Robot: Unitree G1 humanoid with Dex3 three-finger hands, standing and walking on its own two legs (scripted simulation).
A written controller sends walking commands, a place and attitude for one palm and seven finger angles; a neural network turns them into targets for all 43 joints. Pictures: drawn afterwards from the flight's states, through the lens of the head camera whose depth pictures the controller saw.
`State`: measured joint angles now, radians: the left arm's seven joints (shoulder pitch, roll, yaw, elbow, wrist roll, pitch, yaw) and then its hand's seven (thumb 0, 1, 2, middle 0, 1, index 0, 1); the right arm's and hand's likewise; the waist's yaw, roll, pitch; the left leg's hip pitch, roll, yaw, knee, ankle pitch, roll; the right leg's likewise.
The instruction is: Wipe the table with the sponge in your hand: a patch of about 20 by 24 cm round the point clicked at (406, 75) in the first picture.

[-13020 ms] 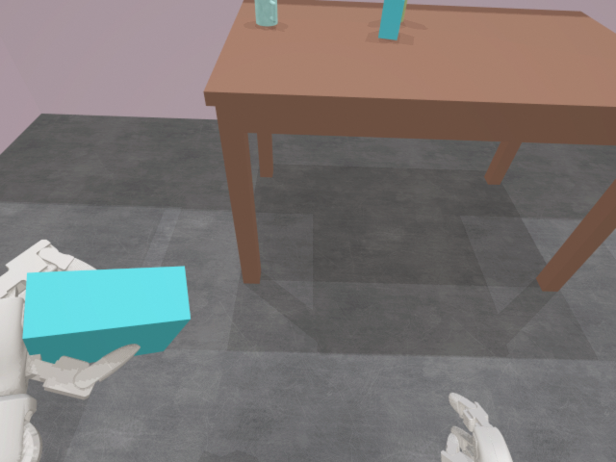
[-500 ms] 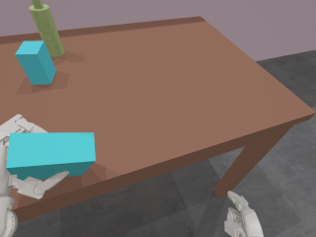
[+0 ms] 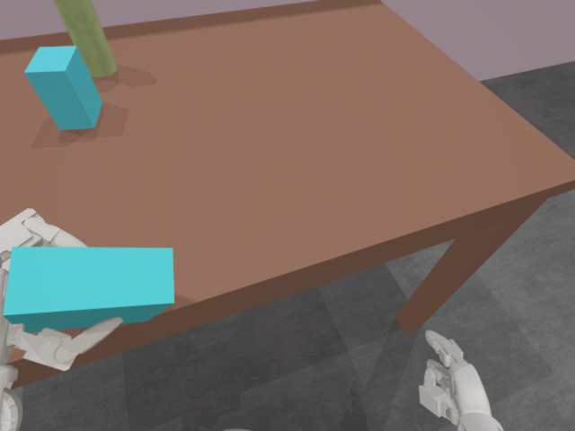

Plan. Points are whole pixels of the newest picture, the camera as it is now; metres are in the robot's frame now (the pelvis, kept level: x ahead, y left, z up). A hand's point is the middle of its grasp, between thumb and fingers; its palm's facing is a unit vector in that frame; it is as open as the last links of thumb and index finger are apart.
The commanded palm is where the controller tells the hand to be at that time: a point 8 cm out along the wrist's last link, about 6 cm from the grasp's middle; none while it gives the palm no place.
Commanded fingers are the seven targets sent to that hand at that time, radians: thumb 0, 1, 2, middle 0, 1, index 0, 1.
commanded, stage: shuffle to correct the standing spot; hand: left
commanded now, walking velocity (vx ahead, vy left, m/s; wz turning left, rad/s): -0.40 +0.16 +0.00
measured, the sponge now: (116, 291) +0.23 +0.20 +0.14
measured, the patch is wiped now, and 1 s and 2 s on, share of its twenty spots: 0.00 0.00 0.00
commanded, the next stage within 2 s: come to a stop and stand still in 0.12 s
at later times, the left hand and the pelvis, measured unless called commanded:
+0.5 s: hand out of the picture +0.14 +0.26 +0.17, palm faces +0.31 -0.85 -0.43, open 9.8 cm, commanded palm +0.08 +0.30 +0.18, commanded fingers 0.00 0.10 1.30 -1.20 -1.60 -1.20 -1.60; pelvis -0.09 +0.03 +0.00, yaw -2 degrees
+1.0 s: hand out of the picture +0.10 +0.24 +0.18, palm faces +0.29 -0.80 -0.53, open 9.8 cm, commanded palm +0.04 +0.31 +0.18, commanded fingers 0.00 0.10 1.30 -1.20 -1.60 -1.20 -1.60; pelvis -0.12 +0.03 -0.01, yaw -1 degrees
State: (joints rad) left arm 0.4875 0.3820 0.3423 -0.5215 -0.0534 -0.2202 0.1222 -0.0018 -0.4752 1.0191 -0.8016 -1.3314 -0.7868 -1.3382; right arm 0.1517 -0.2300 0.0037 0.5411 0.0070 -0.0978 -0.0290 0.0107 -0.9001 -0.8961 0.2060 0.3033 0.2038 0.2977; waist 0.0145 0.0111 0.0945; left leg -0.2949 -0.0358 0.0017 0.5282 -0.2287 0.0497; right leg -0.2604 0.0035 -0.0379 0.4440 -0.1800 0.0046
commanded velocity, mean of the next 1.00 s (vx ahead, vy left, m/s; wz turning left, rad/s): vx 0.00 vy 0.01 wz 0.00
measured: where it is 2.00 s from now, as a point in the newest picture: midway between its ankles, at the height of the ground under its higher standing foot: outside the picture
